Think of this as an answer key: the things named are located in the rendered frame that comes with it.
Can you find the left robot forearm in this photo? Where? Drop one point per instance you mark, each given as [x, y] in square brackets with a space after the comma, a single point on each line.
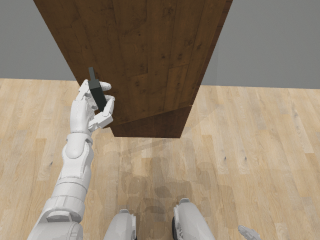
[67, 200]

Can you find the handle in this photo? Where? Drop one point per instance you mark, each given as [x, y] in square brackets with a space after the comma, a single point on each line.
[96, 90]

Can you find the right robot shin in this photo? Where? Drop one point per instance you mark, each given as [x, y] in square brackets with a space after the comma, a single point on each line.
[180, 233]

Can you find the cupboard door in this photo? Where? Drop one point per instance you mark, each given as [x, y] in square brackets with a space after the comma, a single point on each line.
[151, 52]

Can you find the robot right thigh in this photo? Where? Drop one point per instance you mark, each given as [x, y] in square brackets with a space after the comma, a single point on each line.
[188, 218]

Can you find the robot left upper arm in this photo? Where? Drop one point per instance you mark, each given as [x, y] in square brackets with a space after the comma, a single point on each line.
[68, 230]

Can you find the robot left hand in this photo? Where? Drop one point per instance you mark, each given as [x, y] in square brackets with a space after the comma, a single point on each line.
[83, 107]

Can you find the robot right hand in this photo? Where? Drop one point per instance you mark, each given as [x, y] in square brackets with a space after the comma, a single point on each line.
[249, 234]

